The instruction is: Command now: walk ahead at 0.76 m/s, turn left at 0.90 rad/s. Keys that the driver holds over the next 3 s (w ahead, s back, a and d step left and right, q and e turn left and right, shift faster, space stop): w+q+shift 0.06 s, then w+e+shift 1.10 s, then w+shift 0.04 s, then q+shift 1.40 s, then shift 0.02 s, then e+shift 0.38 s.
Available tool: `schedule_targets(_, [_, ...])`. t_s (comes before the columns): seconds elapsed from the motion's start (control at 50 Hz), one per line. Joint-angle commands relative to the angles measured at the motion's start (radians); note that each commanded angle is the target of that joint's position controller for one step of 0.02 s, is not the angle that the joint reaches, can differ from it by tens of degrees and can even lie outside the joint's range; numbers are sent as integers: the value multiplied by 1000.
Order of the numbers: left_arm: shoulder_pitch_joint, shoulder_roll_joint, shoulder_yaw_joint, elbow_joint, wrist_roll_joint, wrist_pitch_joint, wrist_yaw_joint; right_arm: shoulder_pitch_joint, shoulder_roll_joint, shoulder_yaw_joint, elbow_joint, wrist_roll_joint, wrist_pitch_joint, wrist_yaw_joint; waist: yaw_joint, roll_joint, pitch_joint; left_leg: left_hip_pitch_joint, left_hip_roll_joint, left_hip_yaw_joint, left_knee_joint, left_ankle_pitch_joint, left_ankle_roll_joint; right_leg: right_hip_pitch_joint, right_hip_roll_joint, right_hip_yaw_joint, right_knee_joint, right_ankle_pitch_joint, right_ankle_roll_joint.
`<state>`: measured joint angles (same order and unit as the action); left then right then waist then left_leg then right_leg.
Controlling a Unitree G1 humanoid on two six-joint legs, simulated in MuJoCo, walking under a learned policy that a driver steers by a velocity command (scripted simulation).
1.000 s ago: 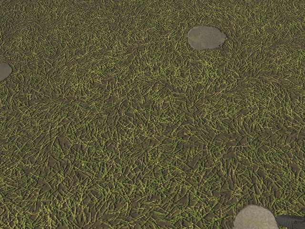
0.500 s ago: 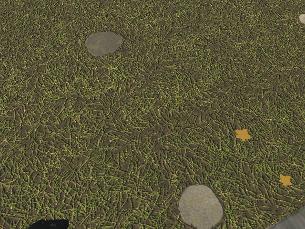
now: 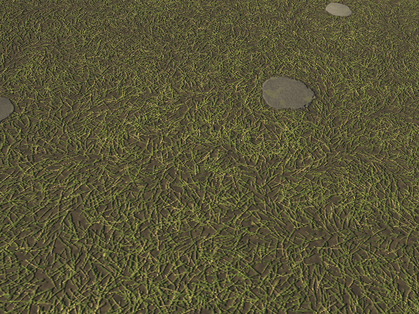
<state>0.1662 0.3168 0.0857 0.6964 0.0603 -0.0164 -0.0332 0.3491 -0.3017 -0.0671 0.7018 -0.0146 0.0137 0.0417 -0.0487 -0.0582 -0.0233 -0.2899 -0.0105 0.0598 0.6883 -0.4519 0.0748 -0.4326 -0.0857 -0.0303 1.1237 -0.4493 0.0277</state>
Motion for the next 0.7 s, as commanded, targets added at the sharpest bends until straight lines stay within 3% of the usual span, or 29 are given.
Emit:
schedule_targets(0.02, [-163, 126, 4, -131, 10, -43, -15, 56, -203, -44, -54, 0, -33, -21, -16, 136, 97, 260, 249, -573, -509, -130, 205, -423, -14, 63, -35, 134, 22])
schedule_targets(0.08, [-162, 103, -7, -100, -7, -14, -24, 73, -166, -28, -18, 3, -65, -24, -3, 115, 124, 243, 181, -436, -571, 36, 194, -351, 9, 31, -194, 291, 46])
schedule_targets(0.16, [-246, 60, -28, -89, -25, -18, -37, 125, -143, -21, 48, 16, -103, -24, -36, 133, 139, 320, 124, -245, -593, 277, 131, -291, 27, -17, -479, 553, 13])
schedule_targets(0.2, [-296, 49, -35, -100, -38, -20, -47, 137, -137, -15, 74, 12, -117, -27, -48, 142, 170, 302, 153, -200, -666, 294, 114, -214, 23, -33, -583, 630, -32])
schedule_targets(0.24, [-297, 52, -35, -95, -42, -22, -48, 125, -149, -13, 102, 6, -124, -34, -31, 124, 202, 330, 181, -134, -717, 361, 96, -158, 34, -35, -649, 657, -82])
schedule_targets(0.26, [-286, 56, -34, -89, -39, -23, -44, 119, -160, -13, 116, 3, -125, -38, -22, 113, 201, 367, 189, -97, -708, 468, 84, -132, 57, -41, -666, 635, -104])
schedule_targets(0.3, [-202, 79, -25, -66, -33, -24, -28, 104, -196, -15, 134, -12, -121, -51, 22, 128, 132, 458, 198, -33, -564, 997, 57, -26, 141, -90, -647, 541, -141])
schedule_targets(0.32, [-108, 101, -15, -40, -31, -24, -21, 105, -214, -18, 143, -30, -110, -59, 68, 146, 64, 508, 202, -5, -405, 1278, 44, 44, 185, -120, -611, 460, -159])
schedule_targets(0.34, [57, 121, -4, 13, -32, -24, -13, 94, -229, -22, 146, -49, -94, -68, 141, 172, -11, 512, 210, 14, -187, 1461, 38, 163, 217, -133, -578, 372, -179])
schedule_targets(0.36, [278, 142, 11, 90, -31, -24, -1, 64, -230, -22, 144, -60, -78, -73, 234, 167, -89, 435, 194, 40, 119, 1473, 31, 352, 228, -134, -588, 289, -202])
schedule_targets(0.38, [446, 197, 33, 126, -24, -19, 16, 37, -181, -7, 133, -64, -83, -70, 290, 101, -144, 155, 141, 32, 505, 1193, 27, 603, 124, 42, -501, 46, -245])
schedule_targets(0.4, [395, 285, 58, 125, -24, -9, 13, 98, -33, 24, 84, -13, -111, -36, 143, -312, -175, -346, -118, -31, 918, 129, -61, 854, -150, 723, -704, -117, -436])
schedule_targets(0.42, [313, 251, 57, 107, -48, -17, -6, 19, -102, 36, 52, -11, -135, -39, 151, -148, -185, -492, -96, -172, 927, 84, -35, 860, -181, 959, -872, -82, -471])
schedule_targets(0.44, [274, 220, 53, 106, -53, -27, -5, -85, -147, 35, 43, -13, -149, -39, 156, 7, -110, -488, -16, -206, 847, 177, -22, 760, -166, 805, -870, 4, -442])
schedule_targets(0.46, [269, 159, 38, 125, -45, -30, -1, -125, -150, 42, 32, -21, -161, -37, 125, 102, -33, -422, 30, -195, 721, 220, -14, 595, -127, 706, -886, 93, -398])
schedule_targets(0.5, [257, 110, 8, 158, -43, -42, 16, -185, -123, 52, -6, -61, -136, -29, 59, 111, 52, -341, 64, -183, 600, 191, -48, 382, -40, 573, -900, 236, -355])
schedule_targets(0.54, [264, 130, 7, 165, -55, -57, 22, -183, -80, 70, -21, -76, -102, -19, 22, 74, 92, -327, 93, -154, 486, 127, -89, 258, 0, 506, -935, 258, -366])
schedule_targets(0.58, [257, 150, 14, 153, -56, -69, 22, -312, -66, 87, -82, -69, -95, -9, 38, 69, 162, -318, 104, -94, 306, 197, -122, 113, 24, 464, -999, 296, -366])
schedule_targets(0.62, [256, 139, 17, 149, -60, -73, 18, -439, -42, 101, -132, -46, -99, 1, 81, 46, 195, -228, 88, -57, 87, 398, -136, 28, 76, 411, -1027, 373, -312])
schedule_targets(0.66, [284, 152, 25, 160, -72, -77, 13, -470, -33, 101, -147, -28, -102, 1, 117, 26, 151, -114, 57, -42, -30, 583, -123, 55, 73, 405, -1016, 568, -266])
schedule_targets(0.7, [299, 172, 33, 166, -78, -74, 16, -467, -56, 92, -153, -21, -104, -6, 127, 19, 109, -73, 34, -53, -108, 601, -105, 175, 60, 411, -958, 701, -235])
